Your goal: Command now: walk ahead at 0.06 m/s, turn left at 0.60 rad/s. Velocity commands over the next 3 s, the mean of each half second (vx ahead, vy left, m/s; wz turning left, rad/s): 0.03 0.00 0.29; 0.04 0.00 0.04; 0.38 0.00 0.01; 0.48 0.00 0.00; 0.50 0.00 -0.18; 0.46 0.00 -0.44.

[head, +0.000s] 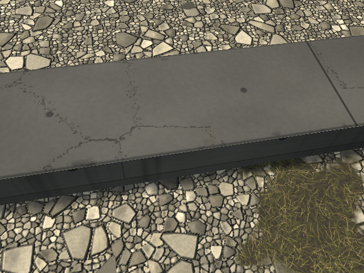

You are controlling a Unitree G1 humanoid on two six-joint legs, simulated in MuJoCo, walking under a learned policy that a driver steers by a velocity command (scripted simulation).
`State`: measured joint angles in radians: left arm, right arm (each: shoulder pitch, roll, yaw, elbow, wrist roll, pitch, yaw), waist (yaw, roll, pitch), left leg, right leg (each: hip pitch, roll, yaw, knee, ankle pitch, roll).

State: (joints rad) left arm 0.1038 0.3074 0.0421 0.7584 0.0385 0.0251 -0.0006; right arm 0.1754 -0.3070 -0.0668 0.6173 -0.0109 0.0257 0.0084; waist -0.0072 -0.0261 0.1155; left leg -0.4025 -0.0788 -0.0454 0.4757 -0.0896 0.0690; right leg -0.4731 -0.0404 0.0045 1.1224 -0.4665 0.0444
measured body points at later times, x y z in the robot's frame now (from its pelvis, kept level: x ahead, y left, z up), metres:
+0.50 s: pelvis +0.04 -0.04 +0.01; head +0.06 -0.05 +0.46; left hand +0.14 +0.24 -0.10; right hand +0.22 -0.30 -0.10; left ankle +0.02 +0.10 -0.72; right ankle +0.06 -0.16 -0.73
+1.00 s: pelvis +0.05 -0.02 +0.00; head +0.05 -0.02 +0.45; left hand +0.08 +0.26 -0.13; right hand +0.16 -0.27 -0.13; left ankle +0.01 +0.10 -0.73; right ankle +0.06 -0.15 -0.73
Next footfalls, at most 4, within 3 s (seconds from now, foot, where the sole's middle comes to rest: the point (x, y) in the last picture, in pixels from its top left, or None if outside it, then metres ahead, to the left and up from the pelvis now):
0.26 right None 0.10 -0.15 -0.77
0.54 left None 0.06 0.11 -0.77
1.40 left None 0.31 0.12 -0.77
1.88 right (179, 220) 0.58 0.00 -0.77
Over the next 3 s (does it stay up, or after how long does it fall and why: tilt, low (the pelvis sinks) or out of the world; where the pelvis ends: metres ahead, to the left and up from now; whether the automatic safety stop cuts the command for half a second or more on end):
stays up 1.00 0.09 0.17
